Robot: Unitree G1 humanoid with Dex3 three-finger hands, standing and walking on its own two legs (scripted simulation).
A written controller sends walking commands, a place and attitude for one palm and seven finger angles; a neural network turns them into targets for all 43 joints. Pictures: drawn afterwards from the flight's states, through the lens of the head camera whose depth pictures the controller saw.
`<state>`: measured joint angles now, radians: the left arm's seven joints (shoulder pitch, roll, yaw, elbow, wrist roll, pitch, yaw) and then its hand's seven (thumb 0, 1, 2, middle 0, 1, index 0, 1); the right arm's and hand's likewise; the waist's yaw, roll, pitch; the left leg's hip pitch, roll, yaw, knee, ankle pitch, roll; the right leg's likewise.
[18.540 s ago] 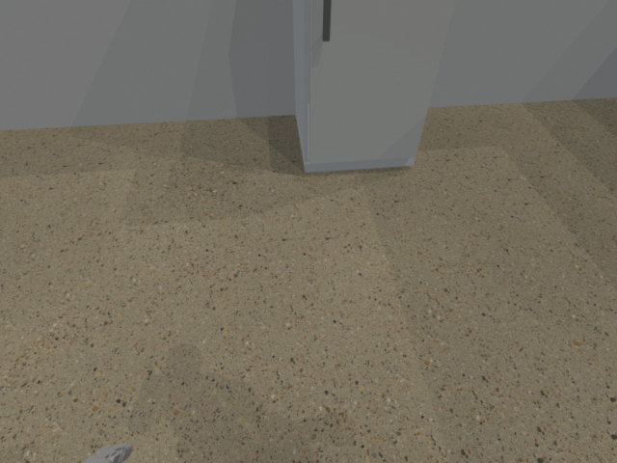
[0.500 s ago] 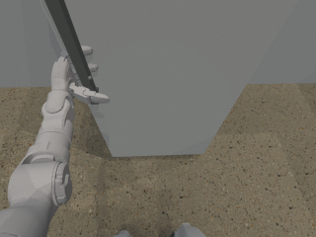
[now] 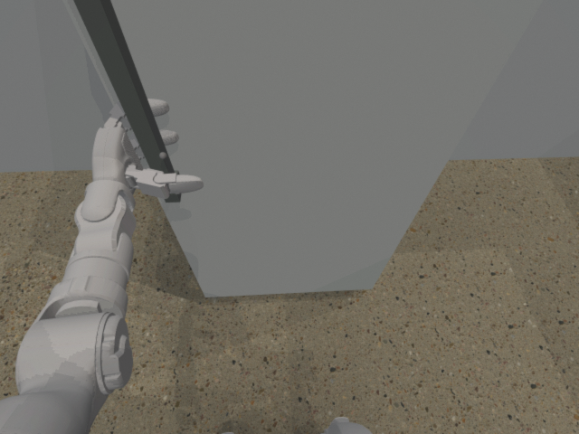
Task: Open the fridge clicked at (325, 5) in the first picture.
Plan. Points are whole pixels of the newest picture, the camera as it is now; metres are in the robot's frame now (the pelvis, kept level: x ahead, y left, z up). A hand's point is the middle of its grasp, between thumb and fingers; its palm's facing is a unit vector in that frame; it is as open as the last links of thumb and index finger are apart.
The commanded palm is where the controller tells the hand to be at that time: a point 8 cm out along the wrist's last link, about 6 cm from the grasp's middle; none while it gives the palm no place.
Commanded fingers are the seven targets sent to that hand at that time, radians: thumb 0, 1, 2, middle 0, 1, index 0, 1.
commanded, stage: grip the handle and tug to test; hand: left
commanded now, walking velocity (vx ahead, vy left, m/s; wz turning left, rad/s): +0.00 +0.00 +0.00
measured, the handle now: (129, 70) +0.52 +0.18 +0.20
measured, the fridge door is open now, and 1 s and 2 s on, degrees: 0 0 12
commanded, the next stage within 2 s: pull the door a little, standing still in 1.20 s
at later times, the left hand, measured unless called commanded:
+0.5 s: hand (161, 155) +0.47 +0.16 +0.11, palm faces +0.03 -1.00 +0.00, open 6.0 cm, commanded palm +0.44 +0.21 +0.10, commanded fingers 0.00 0.90 0.90 -0.45 -1.40 -0.45 -1.40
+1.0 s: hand (161, 156) +0.47 +0.16 +0.11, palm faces +0.03 -1.00 +0.00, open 6.0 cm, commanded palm +0.43 +0.21 +0.10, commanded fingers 0.00 0.90 0.90 -0.45 -1.40 -0.45 -1.40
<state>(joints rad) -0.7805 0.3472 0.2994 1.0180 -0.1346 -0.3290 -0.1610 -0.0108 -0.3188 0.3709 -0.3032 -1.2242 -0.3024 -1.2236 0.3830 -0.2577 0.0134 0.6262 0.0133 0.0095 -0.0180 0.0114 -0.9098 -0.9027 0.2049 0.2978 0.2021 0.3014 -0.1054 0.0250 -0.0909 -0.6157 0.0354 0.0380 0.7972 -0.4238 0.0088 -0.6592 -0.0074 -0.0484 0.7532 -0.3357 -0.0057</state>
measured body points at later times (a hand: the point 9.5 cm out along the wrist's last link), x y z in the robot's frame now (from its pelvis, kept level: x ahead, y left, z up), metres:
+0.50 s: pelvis +0.00 +0.00 +0.00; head +0.08 +0.00 +0.45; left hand +0.46 +0.22 +0.11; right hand +0.05 -0.26 -0.12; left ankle -0.03 +0.11 -0.71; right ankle +0.01 -0.12 -0.71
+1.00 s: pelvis +0.00 +0.00 +0.00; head +0.07 +0.00 +0.44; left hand +0.46 +0.22 +0.11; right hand +0.04 -0.26 -0.12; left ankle -0.03 +0.11 -0.71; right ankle +0.01 -0.12 -0.71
